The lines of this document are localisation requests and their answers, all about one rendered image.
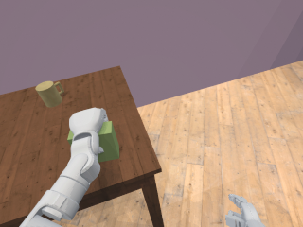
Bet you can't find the sponge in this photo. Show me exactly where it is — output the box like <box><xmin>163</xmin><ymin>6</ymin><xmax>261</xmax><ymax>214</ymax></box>
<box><xmin>67</xmin><ymin>121</ymin><xmax>119</xmax><ymax>163</ymax></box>

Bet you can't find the robot right hand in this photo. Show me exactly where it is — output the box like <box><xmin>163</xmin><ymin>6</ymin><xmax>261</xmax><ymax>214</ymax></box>
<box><xmin>225</xmin><ymin>194</ymin><xmax>261</xmax><ymax>227</ymax></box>

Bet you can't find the left robot upper arm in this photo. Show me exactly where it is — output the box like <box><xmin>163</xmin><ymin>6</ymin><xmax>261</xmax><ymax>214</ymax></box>
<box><xmin>26</xmin><ymin>215</ymin><xmax>62</xmax><ymax>227</ymax></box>

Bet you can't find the robot left hand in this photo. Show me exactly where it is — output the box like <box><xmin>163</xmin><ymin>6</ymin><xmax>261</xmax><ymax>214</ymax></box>
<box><xmin>69</xmin><ymin>107</ymin><xmax>108</xmax><ymax>154</ymax></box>

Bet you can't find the robot left forearm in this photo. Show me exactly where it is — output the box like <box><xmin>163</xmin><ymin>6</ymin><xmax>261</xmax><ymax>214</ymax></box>
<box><xmin>19</xmin><ymin>130</ymin><xmax>100</xmax><ymax>227</ymax></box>

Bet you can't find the table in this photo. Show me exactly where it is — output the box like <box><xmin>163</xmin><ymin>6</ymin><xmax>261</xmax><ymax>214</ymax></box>
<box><xmin>0</xmin><ymin>66</ymin><xmax>164</xmax><ymax>227</ymax></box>

